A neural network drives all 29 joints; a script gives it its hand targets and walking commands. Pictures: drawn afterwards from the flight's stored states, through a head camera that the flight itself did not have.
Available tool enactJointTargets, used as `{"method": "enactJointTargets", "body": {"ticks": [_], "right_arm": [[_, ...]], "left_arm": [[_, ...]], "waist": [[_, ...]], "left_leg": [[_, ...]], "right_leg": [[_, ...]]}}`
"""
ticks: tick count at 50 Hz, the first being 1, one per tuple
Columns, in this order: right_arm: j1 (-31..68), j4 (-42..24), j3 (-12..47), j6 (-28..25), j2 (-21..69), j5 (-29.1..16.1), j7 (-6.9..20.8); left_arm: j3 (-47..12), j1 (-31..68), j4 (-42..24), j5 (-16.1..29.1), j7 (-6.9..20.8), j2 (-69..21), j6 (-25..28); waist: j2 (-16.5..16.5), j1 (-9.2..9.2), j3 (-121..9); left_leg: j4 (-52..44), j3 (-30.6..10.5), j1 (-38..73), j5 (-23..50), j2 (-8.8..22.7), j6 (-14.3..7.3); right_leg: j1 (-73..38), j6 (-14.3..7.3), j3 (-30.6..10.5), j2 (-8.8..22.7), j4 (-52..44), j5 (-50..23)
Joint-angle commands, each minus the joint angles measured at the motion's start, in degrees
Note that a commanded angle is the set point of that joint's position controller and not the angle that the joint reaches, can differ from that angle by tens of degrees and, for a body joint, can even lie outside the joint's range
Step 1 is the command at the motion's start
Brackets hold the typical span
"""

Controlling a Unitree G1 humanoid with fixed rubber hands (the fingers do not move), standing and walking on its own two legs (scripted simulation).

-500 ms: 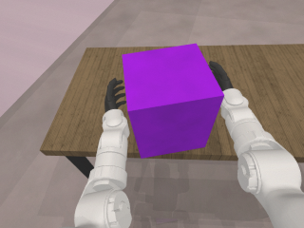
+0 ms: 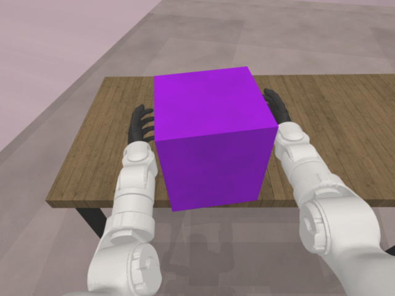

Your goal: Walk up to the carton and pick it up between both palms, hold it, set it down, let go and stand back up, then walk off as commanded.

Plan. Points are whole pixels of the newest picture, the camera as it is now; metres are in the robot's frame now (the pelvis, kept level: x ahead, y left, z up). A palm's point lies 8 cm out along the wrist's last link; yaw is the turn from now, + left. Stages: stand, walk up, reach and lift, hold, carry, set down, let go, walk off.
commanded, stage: reach and lift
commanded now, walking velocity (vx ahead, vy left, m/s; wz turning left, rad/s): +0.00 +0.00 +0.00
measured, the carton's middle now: (208, 141) +0.43 +0.04 +0.07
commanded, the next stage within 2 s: none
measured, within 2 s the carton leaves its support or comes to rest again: neither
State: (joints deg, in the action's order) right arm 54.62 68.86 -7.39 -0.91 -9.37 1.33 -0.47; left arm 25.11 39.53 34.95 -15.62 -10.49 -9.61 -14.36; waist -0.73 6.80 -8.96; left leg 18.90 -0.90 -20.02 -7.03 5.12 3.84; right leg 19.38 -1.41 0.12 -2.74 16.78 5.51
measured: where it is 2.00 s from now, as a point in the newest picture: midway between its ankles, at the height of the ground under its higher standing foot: outside the picture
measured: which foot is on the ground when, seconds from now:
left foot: down 0.00-1.00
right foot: down 0.00-1.00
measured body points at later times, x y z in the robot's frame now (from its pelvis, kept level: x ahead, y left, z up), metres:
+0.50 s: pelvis +0.00 +0.01 +0.00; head -0.02 +0.01 +0.45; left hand +0.39 +0.19 +0.15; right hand +0.44 -0.11 +0.16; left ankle +0.02 +0.16 -0.75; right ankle +0.02 -0.10 -0.75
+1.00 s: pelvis -0.01 +0.02 +0.00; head -0.05 +0.03 +0.45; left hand +0.39 +0.20 +0.19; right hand +0.42 -0.11 +0.20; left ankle +0.02 +0.16 -0.75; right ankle +0.02 -0.10 -0.75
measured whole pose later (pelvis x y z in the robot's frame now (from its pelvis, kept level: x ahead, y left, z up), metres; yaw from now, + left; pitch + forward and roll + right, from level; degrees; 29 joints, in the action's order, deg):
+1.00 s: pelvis -0.01 +0.02 +0.00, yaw +1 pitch +2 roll -1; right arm 55.2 57.3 -7.4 15.6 -5.7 -7.9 -7.3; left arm 19.9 44.5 30.4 -10.8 -7.0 -0.7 -30.6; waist 0.4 -0.1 -9.9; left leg 20.0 -0.9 -14.9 -7.6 3.4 2.7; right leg 13.3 0.3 0.1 -1.0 16.5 5.6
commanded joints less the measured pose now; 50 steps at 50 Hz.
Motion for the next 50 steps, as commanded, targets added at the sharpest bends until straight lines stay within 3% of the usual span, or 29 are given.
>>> {"method": "enactJointTargets", "body": {"ticks": [1, 8, 9, 12, 14, 17, 20, 22, 25, 30, 31, 32, 34, 35, 37, 40, 42, 44, 45, 47, 50], "right_arm": [[38.7, -16.6, 6.6, -2.1, 39.9, -2.3, 5.8], [42.2, -21.6, 9.5, -0.2, 42.1, -4.6, 4.6], [42.9, -21.6, 7.8, -0.1, 41.7, -3.7, 4.4], [43.0, -22.3, 8.3, 0.6, 42.5, -4.3, 4.1], [44.3, -24.2, 10.3, 1.4, 43.4, -5.7, 3.6], [43.8, -26.0, 11.2, 2.6, 43.3, -6.7, 2.7], [44.4, -25.4, 11.6, 4.2, 43.8, -8.1, 2.5], [44.3, -29.2, 14.3, 4.8, 44.6, -10.1, 1.7], [45.4, -32.9, 16.3, 6.2, 44.5, -12.5, 0.5], [41.9, -28.3, 15.7, 9.7, 42.8, -12.5, 0.4], [42.3, -29.2, 15.8, 10.0, 43.2, -12.4, 0.1], [43.9, -31.2, 15.9, 10.0, 43.1, -12.6, -0.1], [44.7, -28.8, 14.3, 10.5, 42.7, -12.2, 0.5], [46.4, -32.3, 15.9, 10.2, 44.2, -12.7, 0.2], [45.8, -33.6, 16.7, 11.0, 43.8, -13.7, -0.1], [47.6, -35.7, 17.2, 11.5, 45.1, -14.1, -0.8], [45.7, -36.5, 18.5, 12.4, 46.3, -15.2, -1.3], [46.2, -35.3, 17.0, 13.4, 44.6, -14.7, -1.6], [47.2, -34.6, 16.2, 13.4, 44.0, -14.3, -1.5], [44.9, -31.4, 14.8, 14.4, 44.6, -13.5, -1.5], [47.6, -35.6, 15.8, 14.5, 45.2, -14.6, -1.8]], "left_arm": [[-25.5, 47.5, -8.7, 6.0, 6.5, -24.0, 3.1], [-26.8, 47.4, -8.0, 7.8, 7.6, -23.1, 1.3], [-26.1, 47.9, -5.0, 7.1, 8.0, -23.1, 1.0], [-27.3, 49.2, -6.9, 8.2, 8.3, -23.7, 0.3], [-27.3, 49.2, -7.6, 9.3, 8.7, -22.7, -0.3], [-29.7, 48.5, -9.7, 9.9, 8.9, -24.1, -1.7], [-30.3, 50.8, -11.0, 10.3, 9.0, -24.8, -2.7], [-31.3, 48.4, -12.6, 11.5, 9.1, -24.9, -3.7], [-33.4, 48.5, -15.1, 12.4, 9.3, -25.7, -4.9], [-31.0, 47.1, -15.4, 10.4, 9.8, -23.6, -7.8], [-30.6, 47.3, -14.3, 10.4, 10.4, -22.7, -8.3], [-30.8, 46.7, -13.5, 10.6, 10.8, -23.3, -9.0], [-30.8, 49.0, -13.3, 10.9, 10.6, -24.3, -9.3], [-31.1, 49.5, -15.0, 11.5, 11.0, -23.4, -9.4], [-32.1, 48.4, -15.4, 12.1, 10.9, -24.0, -10.0], [-32.3, 50.7, -16.1, 12.5, 11.4, -23.5, -10.5], [-33.4, 52.3, -19.5, 13.5, 11.5, -23.5, -10.5], [-33.8, 52.1, -16.6, 13.4, 11.7, -23.9, -11.4], [-33.2, 51.1, -14.9, 13.0, 11.7, -24.1, -11.8], [-30.3, 53.4, -14.5, 11.8, 12.7, -21.8, -12.3], [-31.1, 52.3, -13.9, 12.8, 13.3, -22.2, -13.1]], "waist": [[4.5, -1.07, -29.1], [4.9, -1.62, -30.3], [4.7, -2.52, -28.8], [3.8, -2.91, -29.1], [4.5, -2.41, -29.6], [2.9, -4.65, -31.5], [1.5, -4.48, -29.9], [2.7, -4.62, -31.6], [0.9, -5.92, -33.7], [-0.4, -6.32, -26.7], [1.1, -6.56, -24.5], [1.1, -6.68, -24.3], [0.1, -6.86, -24.2], [1.3, -5.85, -26.1], [0.8, -6.79, -28.2], [0.2, -6.66, -28.5], [0.7, -7.39, -30.4], [-1.0, -9.02, -28.4], [-1.3, -8.37, -26.7], [0.6, -8.83, -22.9], [1.2, -8.83, -25.1]], "left_leg": [[-0.4, 6.0, 14.3, 9.4, -5.5, -2.3], [-0.6, 5.6, 12.5, 7.5, -6.3, -3.3], [-1.4, 5.6, 10.9, 4.3, -6.5, -3.7], [-1.4, 5.2, 11.7, 4.2, -6.5, -3.4], [-1.0, 5.5, 11.5, 4.7, -6.7, -3.7], [-0.2, 4.6, 13.4, 7.0, -7.1, -2.9], [-0.3, 3.9, 14.5, 6.6, -7.1, -2.6], [1.0, 3.6, 15.4, 10.3, -7.5, -2.5], [2.1, 2.5, 16.8, 14.0, -7.9, -1.8], [0.8, 1.9, 16.8, 10.1, -8.2, -1.7], [0.1, 2.2, 15.2, 7.9, -8.5, -2.2], [0.0, 2.1, 15.3, 7.3, -8.5, -2.2], [-0.4, 1.6, 16.2, 7.2, -8.1, -2.1], [0.1, 2.1, 16.5, 7.8, -8.3, -2.5], [0.8, 1.8, 17.6, 9.5, -8.7, -2.0], [0.7, 1.8, 16.2, 8.2, -8.9, -2.2], [1.3, 1.5, 17.8, 10.8, -9.2, -1.9], [0.9, 1.1, 17.3, 8.1, -9.3, -1.7], [0.5, 1.2, 16.6, 6.0, -9.2, -1.8], [-0.3, 1.6, 15.5, 3.3, -9.3, -2.6], [-0.2, 1.5, 15.4, 3.4, -9.4, -2.8]], "right_leg": [[-21.7, 4.5, 3.7, 0.3, 1.0, -11.8], [-25.3, 5.5, 2.9, 0.8, 1.7, -13.3], [-24.7, 5.6, 3.0, 1.3, 1.1, -10.2], [-24.3, 5.4, 3.3, 0.9, 1.2, -9.0], [-25.9, 5.7, 2.5, 1.0, 1.2, -10.7], [-26.9, 5.4, 3.3, 0.5, 1.4, -12.9], [-25.0, 5.0, 3.2, 0.0, 1.0, -10.5], [-27.2, 5.2, 3.1, -0.4, 1.5, -15.0], [-29.2, 5.4, 2.9, -0.7, 2.1, -19.2], [-26.0, 5.1, 3.2, -1.0, 0.9, -13.1], [-26.4, 5.5, 3.0, -0.6, 0.5, -12.4], [-25.9, 5.5, 3.0, -0.7, 0.5, -11.6], [-24.3, 5.1, 3.5, -1.0, 0.3, -9.3], [-25.3, 5.3, 3.0, -0.8, 0.3, -10.5], [-26.3, 5.1, 3.0, -0.9, 0.3, -13.0], [-26.5, 5.5, 2.8, -0.8, 0.5, -11.9], [-27.4, 5.5, 2.7, -1.0, 0.9, -14.9], [-25.4, 5.4, 3.1, -1.2, 0.3, -11.7], [-24.6, 5.3, 3.1, -1.1, -0.1, -8.5], [-23.7, 5.4, 3.1, -0.7, -0.6, -5.6], [-24.4, 5.4, 2.7, -0.5, -0.6, -6.3]]}}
